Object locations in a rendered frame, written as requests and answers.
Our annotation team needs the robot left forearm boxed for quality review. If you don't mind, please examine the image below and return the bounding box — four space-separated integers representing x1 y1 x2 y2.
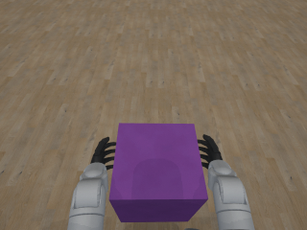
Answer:
67 162 108 230

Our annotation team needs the carton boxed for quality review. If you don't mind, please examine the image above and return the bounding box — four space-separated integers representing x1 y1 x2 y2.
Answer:
108 123 208 222

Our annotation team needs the robot right forearm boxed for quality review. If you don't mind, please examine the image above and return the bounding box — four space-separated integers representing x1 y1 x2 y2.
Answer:
207 159 255 230

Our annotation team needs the robot left hand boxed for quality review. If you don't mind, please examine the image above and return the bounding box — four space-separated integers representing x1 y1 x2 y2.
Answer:
90 137 116 170

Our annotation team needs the robot right hand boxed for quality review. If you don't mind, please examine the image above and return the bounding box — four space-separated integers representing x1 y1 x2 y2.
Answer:
197 134 223 169

